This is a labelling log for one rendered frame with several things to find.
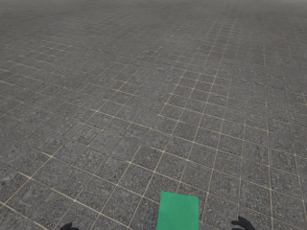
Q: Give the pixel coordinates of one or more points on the carton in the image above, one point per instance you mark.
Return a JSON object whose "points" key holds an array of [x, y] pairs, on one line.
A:
{"points": [[178, 212]]}

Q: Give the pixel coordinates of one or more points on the right robot hand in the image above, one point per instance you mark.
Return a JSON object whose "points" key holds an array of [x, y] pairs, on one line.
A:
{"points": [[243, 222]]}

